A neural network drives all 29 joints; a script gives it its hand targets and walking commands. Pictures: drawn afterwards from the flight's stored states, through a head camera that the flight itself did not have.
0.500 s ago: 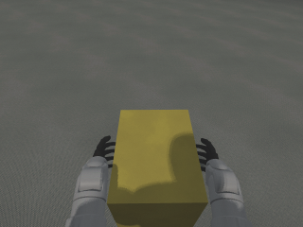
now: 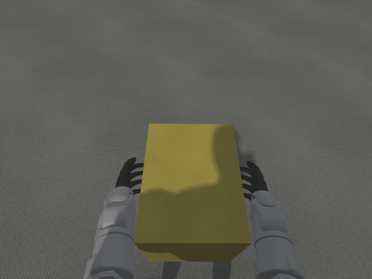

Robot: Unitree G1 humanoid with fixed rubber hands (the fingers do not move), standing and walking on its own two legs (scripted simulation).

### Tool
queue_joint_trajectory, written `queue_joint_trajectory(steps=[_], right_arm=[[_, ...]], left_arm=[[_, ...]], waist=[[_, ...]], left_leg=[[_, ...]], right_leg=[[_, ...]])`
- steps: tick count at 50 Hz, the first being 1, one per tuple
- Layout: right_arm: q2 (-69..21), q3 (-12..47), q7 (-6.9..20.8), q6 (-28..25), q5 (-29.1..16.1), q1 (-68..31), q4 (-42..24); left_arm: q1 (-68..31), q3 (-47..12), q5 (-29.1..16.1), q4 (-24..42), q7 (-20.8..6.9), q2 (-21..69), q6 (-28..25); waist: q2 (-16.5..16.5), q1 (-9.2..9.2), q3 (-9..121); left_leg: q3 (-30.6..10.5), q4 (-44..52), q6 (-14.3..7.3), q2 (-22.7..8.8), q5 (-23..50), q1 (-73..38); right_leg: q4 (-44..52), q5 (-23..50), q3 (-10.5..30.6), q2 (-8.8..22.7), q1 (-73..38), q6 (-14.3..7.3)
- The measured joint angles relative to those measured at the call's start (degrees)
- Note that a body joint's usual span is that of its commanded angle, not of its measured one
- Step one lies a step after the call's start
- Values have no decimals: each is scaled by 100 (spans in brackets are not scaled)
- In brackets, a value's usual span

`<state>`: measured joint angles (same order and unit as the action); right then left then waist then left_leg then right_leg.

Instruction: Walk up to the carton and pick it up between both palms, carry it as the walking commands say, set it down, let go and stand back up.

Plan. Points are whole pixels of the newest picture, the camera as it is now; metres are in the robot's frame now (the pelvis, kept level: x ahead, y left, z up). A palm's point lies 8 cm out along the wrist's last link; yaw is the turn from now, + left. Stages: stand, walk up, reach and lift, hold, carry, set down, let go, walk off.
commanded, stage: set down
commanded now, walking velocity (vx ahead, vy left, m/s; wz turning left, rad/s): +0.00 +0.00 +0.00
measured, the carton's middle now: (190, 194) +0.34 +0.01 -0.10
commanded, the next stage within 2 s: none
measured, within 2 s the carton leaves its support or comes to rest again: neither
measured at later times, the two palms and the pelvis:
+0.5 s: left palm (133, 195) +0.34 +0.16 -0.11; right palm (246, 197) +0.35 -0.14 -0.11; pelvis -0.02 +0.00 -0.06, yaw +0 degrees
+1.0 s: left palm (140, 199) +0.36 +0.16 -0.20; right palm (240, 200) +0.37 -0.15 -0.20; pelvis -0.04 +0.00 -0.14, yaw +0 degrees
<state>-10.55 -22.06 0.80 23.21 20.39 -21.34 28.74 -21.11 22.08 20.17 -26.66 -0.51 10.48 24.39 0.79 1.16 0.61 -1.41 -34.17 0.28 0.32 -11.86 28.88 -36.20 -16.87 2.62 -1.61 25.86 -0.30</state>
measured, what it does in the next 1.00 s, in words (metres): lowers itself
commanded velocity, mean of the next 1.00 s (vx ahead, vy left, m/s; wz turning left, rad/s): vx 0.00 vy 0.00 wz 0.00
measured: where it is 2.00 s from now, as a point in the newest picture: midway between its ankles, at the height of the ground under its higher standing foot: outside the picture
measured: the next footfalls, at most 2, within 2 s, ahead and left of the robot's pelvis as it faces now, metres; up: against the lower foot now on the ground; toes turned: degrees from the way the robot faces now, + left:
none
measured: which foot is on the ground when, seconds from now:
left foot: down 0.00-1.00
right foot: down 0.00-1.00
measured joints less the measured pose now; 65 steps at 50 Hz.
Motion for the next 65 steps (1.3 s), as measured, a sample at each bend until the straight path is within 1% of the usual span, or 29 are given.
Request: queue_joint_trajectory(steps=[7, 13, 22, 38, 49, 65], right_arm=[[12, -100, 3, -381, -104, -188, -12], [79, -107, 3, -540, -228, -415, -20], [173, -189, 14, -582, -339, -816, 51], [380, -270, 28, -656, -535, -1345, 304], [573, -204, -84, -688, -745, -1712, 570], [898, -50, -256, -833, -1040, -2249, 1010]], left_arm=[[-188, 165, -28, 25, -6, 65, -409], [-360, 189, -131, 99, 31, 52, -574], [-692, 243, -208, 142, 98, 15, -590], [-1084, 279, -377, 77, 251, -49, -650], [-1433, 226, -599, -162, 377, -233, -675], [-1980, 103, -933, -605, 582, -511, -815]], waist=[[-18, -8, 21], [-41, -29, 147], [-24, -56, 511], [-30, -90, 1096], [-47, -78, 1339], [-58, -51, 1380]], left_leg=[[-65, -544, 18, 15, -111, 971], [-142, -1053, 36, 37, -208, 1902], [-209, -1763, 58, 95, -372, 3145], [-241, -2969, 85, 206, -711, 4974], [-301, -3827, 129, 283, -967, 5979], [-365, -4875, 198, 417, -1253, 7126]], right_leg=[[-541, -116, 9, -50, 963, 7], [-1031, -218, -12, -91, 1871, 18], [-1756, -405, -3, -133, 3108, 43], [-3007, -778, 82, -219, 4949, 108], [-3862, -1049, 87, -302, 5939, 141], [-4927, -1370, 99, -404, 7072, 189]])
